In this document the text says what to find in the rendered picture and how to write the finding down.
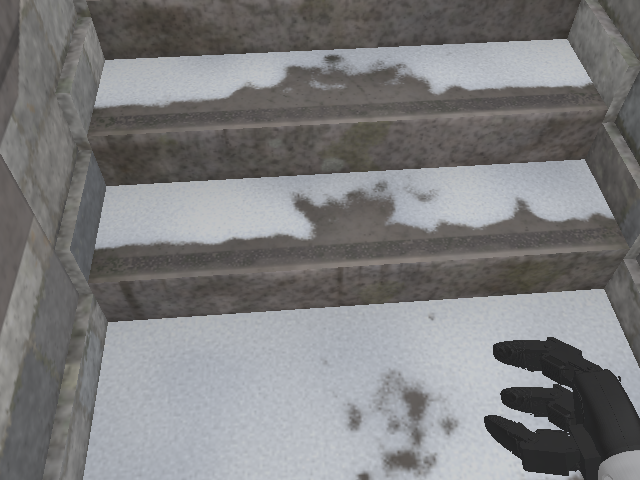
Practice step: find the robot right forearm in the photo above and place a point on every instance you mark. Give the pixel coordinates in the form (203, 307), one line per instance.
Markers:
(622, 466)

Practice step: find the robot right hand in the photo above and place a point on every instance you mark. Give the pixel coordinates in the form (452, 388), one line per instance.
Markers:
(598, 414)

